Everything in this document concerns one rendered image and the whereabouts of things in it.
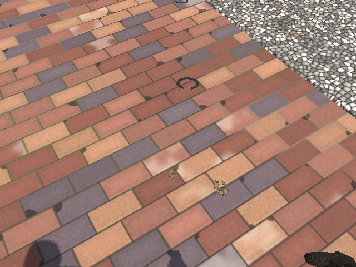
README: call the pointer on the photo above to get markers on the robot right hand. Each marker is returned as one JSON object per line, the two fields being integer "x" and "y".
{"x": 325, "y": 259}

